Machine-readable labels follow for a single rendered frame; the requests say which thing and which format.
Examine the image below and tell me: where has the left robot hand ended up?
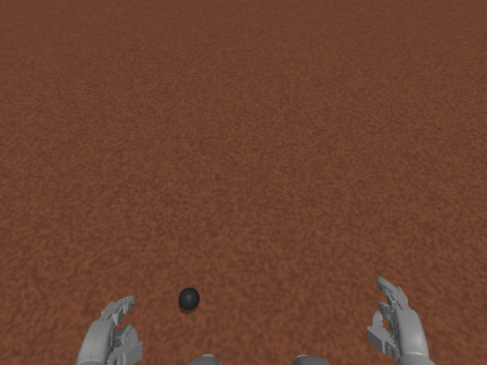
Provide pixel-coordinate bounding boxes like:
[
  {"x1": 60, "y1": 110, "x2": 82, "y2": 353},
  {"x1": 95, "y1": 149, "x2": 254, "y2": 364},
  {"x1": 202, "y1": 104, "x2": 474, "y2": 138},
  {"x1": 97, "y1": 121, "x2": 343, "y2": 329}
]
[{"x1": 76, "y1": 295, "x2": 143, "y2": 365}]

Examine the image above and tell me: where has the right robot hand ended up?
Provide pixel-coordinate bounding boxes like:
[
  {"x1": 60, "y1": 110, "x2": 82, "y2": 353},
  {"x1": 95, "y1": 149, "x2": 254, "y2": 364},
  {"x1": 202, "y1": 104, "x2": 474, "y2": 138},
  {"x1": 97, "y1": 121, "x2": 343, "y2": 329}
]
[{"x1": 367, "y1": 277, "x2": 430, "y2": 362}]

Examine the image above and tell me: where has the ball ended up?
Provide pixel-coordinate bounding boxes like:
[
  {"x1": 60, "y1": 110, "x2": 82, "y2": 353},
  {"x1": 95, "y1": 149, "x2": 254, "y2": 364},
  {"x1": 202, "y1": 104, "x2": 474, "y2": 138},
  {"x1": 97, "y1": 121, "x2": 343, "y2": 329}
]
[{"x1": 179, "y1": 287, "x2": 199, "y2": 310}]

